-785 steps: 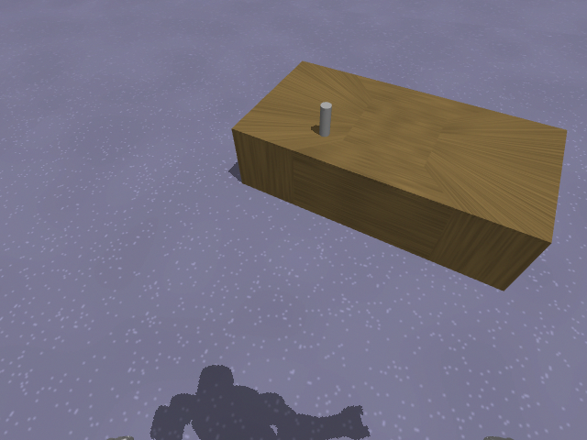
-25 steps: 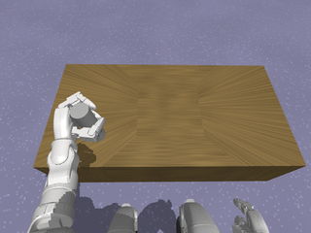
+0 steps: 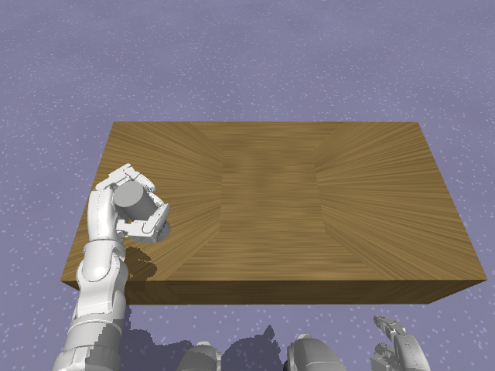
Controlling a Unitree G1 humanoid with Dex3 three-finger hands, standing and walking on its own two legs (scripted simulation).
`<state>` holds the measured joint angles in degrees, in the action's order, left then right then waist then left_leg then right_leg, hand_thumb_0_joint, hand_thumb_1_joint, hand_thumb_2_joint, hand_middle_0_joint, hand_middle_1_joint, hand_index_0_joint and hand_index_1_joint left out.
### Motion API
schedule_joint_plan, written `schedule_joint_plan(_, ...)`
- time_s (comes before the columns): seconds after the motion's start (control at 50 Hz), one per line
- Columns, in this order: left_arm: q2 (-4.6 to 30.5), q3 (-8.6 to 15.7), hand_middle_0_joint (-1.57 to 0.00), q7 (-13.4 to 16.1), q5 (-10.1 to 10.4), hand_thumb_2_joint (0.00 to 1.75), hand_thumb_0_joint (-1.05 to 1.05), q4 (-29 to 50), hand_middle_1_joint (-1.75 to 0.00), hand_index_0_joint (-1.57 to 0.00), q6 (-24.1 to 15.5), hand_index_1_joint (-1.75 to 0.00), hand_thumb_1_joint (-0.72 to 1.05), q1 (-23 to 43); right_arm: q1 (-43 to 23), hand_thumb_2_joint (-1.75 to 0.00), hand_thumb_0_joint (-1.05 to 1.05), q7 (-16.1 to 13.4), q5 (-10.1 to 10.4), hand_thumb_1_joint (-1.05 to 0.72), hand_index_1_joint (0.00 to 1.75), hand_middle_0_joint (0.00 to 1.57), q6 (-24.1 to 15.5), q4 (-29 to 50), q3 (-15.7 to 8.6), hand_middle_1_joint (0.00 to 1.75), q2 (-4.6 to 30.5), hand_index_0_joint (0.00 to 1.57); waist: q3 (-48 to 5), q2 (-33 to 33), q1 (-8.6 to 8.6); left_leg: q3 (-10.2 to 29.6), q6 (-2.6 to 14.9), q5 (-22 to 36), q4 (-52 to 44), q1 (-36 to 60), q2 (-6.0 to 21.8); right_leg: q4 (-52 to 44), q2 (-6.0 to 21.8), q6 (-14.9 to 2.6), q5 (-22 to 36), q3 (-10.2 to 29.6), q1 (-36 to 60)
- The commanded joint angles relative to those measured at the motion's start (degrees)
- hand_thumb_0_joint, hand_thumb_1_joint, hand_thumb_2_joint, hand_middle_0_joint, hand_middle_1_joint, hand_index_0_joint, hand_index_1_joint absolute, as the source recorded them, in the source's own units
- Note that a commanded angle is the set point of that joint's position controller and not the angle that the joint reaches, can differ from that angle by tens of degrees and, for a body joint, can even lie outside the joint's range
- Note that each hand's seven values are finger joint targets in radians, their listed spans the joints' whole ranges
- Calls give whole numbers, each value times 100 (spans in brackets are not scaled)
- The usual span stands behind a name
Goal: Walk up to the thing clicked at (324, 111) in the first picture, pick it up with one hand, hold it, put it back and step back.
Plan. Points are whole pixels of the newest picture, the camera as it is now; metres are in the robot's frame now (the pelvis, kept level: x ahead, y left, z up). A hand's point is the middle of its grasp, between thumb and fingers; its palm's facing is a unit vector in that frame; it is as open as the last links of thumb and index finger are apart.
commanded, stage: hold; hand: left
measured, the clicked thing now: (145, 214) +0.34 +0.18 +0.03
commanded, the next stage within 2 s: none
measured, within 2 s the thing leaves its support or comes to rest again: neither
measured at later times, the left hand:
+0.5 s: hand (143, 210) +0.34 +0.17 +0.06, palm faces +0.10 -1.00 -0.01, open 6.9 cm
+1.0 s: hand (141, 213) +0.33 +0.17 +0.07, palm faces +0.09 -1.00 +0.00, open 6.9 cm
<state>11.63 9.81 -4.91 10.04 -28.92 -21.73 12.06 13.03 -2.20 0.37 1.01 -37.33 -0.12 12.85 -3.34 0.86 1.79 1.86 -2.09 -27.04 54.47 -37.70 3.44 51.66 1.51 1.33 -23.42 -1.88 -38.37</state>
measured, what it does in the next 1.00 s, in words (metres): stands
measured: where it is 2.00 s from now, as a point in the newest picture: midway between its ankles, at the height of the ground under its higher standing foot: outside the picture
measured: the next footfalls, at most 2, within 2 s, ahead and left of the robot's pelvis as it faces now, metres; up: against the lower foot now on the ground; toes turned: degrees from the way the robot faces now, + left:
none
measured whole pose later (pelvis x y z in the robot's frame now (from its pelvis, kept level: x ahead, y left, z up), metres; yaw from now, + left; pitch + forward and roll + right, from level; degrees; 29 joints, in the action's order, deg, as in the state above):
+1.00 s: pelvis -0.01 +0.00 +0.01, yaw +0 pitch +6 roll -1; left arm 10.7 9.3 -4.9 10.1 -26.9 -21.3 8.8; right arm 12.6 -2.0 0.5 0.5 -37.3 0.0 12.5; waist -1.8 0.7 1.3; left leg 1.4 -2.1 -24.3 48.9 -30.6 3.2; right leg 46.6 1.7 1.3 -21.0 -1.6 -31.6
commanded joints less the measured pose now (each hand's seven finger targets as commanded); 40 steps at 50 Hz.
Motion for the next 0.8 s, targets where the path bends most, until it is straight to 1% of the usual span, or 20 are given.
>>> schedule_joint_plan(0.0, 646, 190, -141, -39, 113, 136, 0, 1024, -152, -143, -384, -151, 38, 1359, -23, -90, 0, -85, 6, -91, 30, 20, -213, 660, -298, 30, 743, 20, -1639, -188, 48, -198, 206, 1677, -810, 657, -251, -715, -163, -128, 1764, -20, 1320)
schedule_joint_plan(0.06, 847, 213, -139, -53, 51, 136, 0, 1454, -152, -141, -457, -152, 37, 1654, -48, -90, 0, -85, 3, -90, 30, 20, -203, 662, -326, 30, 774, 20, -1749, 202, 21, -208, 165, 1684, -906, 890, -261, -714, -153, -173, 1688, -7, 1276)
schedule_joint_plan(0.1, 591, 127, -137, -55, 86, 134, 0, 1052, -150, -139, -392, -150, 35, 1338, -68, -90, 0, -71, 1, -90, 30, 20, -209, 687, -312, 30, 772, 20, -1497, 35, 38, -180, 156, 1717, -932, 857, -239, -734, -177, -176, 1658, -49, 1199)
schedule_joint_plan(0.14, 784, 296, -137, -14, 106, 133, 0, 1321, -149, -139, -429, -149, 32, 1515, -76, -90, 0, -63, 7, -90, 30, 20, -222, 689, -336, 30, 792, 20, -1673, 39, -24, -200, 169, 1745, -941, 895, -248, -766, -163, -161, 1728, -28, 1363)
schedule_joint_plan(0.18, 725, 164, -136, -21, 88, 132, 0, 1509, -149, -138, -475, -149, 34, 1614, -58, -90, 0, -60, -7, -91, 30, 20, -217, 699, -318, 30, 770, 20, -1792, 150, 20, -191, 151, 1789, -967, 1030, -249, -745, -167, -171, 1741, -31, 1395)
schedule_joint_plan(0.22, 806, 286, -136, 18, 69, 133, 0, 1466, -149, -138, -458, -149, 34, 1540, -34, -90, 0, -69, -10, -90, 30, 20, -210, 667, -325, 30, 774, 20, -1796, 95, -15, -193, 157, 1818, -984, 1066, -242, -761, -173, -170, 1765, -29, 1410)
schedule_joint_plan(0.26, 587, 147, -136, 11, 91, 132, 0, 1304, -149, -138, -458, -149, 33, 1352, -85, -90, 0, -61, -14, -91, 30, 20, -215, 703, -299, 30, 743, 20, -1656, -62, 18, -176, 160, 1784, -1013, 1012, -237, -790, -183, -156, 1731, -54, 1433)
schedule_joint_plan(0.28, 840, 316, -136, 35, 80, 133, 0, 1670, -149, -138, -501, -149, 35, 1645, -82, -90, 0, -74, -13, -91, 30, 20, -218, 694, -322, 30, 765, 20, -1786, 37, -42, -207, 166, 1743, -1019, 1044, -259, -828, -164, -150, 1722, -22, 1505)
schedule_joint_plan(0.36, 634, 185, -137, 12, 62, 134, 0, 1167, -150, -139, -417, -150, 35, 1221, -153, -90, 0, -71, -9, -91, 30, 20, -230, 710, -310, 30, 754, 20, -1520, -45, -3, -241, 186, 1637, -1063, 976, -270, -934, -154, -134, 1658, -5, 1466)
schedule_joint_plan(0.44, 856, 304, -138, 34, 50, 134, 0, 1609, -151, -140, -466, -150, 36, 1394, -178, -90, 0, -91, 10, -91, 30, 20, -227, 716, -309, 30, 743, 20, -1544, 8, -61, -246, 194, 1429, -1175, 1019, -294, -1012, -128, -126, 1465, 2, 1589)
schedule_joint_plan(0.48, 467, 26, -138, -9, 65, 134, 0, 1177, -151, -140, -401, -150, 38, 1059, -203, -90, 0, -77, -3, -91, 30, 20, -233, 732, -288, 30, 708, 20, -1485, -128, 29, -234, 194, 1461, -1176, 1023, -275, -1020, -158, -127, 1488, -24, 1553)
schedule_joint_plan(0.5, 702, 240, -137, -3, 92, 135, 0, 1490, -150, -139, -437, -150, 38, 1245, -236, -90, 0, -83, 15, -91, 30, 20, -257, 759, -317, 30, 759, 20, -1474, -97, -42, -236, 196, 1415, -1214, 1051, -279, -1049, -151, -125, 1452, -20, 1566)
schedule_joint_plan(0.54, 748, 193, -137, 1, 61, 134, 0, 1653, -150, -139, -453, -150, 38, 1366, -221, -90, 0, -90, 9, -91, 30, 20, -243, 753, -292, 30, 718, 20, -1609, 59, -58, -244, 180, 1500, -1208, 1116, -294, -1054, -145, -131, 1522, -18, 1620)
schedule_joint_plan(0.56, 766, 243, -136, 18, 60, 134, 0, 1557, -150, -138, -439, -150, 40, 1188, -210, -90, 0, -89, 22, -91, 30, 20, -243, 737, -294, 30, 739, 20, -1417, -35, -42, -222, 179, 1402, -1265, 1052, -282, -1051, -160, -135, 1417, -47, 1585)
schedule_joint_plan(0.6, 573, 116, -138, 6, 87, 135, 0, 1473, -151, -140, -417, -151, 39, 1072, -245, -90, 0, -67, 23, -91, 30, 20, -271, 747, -286, 30, 718, 20, -1305, -45, -14, -221, 178, 1412, -1264, 1048, -276, -1055, -166, -138, 1428, -45, 1493)
schedule_joint_plan(0.62, 688, 199, -138, -5, 105, 135, 0, 1695, -151, -140, -445, -151, 40, 1244, -251, -90, 0, -79, 22, -91, 30, 20, -280, 763, -289, 30, 717, 20, -1498, 32, -62, -240, 179, 1431, -1257, 1132, -290, -1088, -152, -133, 1449, -29, 1586)
schedule_joint_plan(0.7, 756, 162, -138, 0, 74, 134, 0, 1835, -151, -140, -434, -151, 39, 1211, -203, -90, 0, -93, 26, -91, 30, 20, -289, 720, -297, 30, 740, 20, -1585, 57, -38, -229, 177, 1539, -1270, 1271, -289, -1070, -152, -134, 1543, -23, 1662)
schedule_joint_plan(0.72, 533, -1, -138, -12, 65, 135, 0, 1546, -151, -140, -392, -151, 39, 1029, -222, -90, 0, -89, 28, -91, 30, 20, -299, 717, -280, 30, 723, 20, -1370, -63, 35, -226, 177, 1508, -1289, 1248, -274, -1071, -166, -133, 1521, -36, 1553)
schedule_joint_plan(0.76, 546, 73, -137, -16, 118, 136, 0, 1505, -151, -139, -350, -151, 39, 1106, -207, -90, 0, -90, 16, -91, 30, 20, -303, 691, -279, 30, 723, 20, -1372, -49, 31, -229, 184, 1625, -1242, 1177, -281, -1096, -148, -125, 1647, -33, 1587)
schedule_joint_plan(0.78, 706, 172, -139, 20, 86, 136, 0, 1677, -152, -140, -357, -151, 39, 1265, -225, -90, 0, -96, 29, -91, 30, 20, -306, 686, -292, 30, 736, 20, -1336, -38, -5, -209, 181, 1572, -1284, 1170, -264, -1070, -163, -135, 1592, -51, 1526)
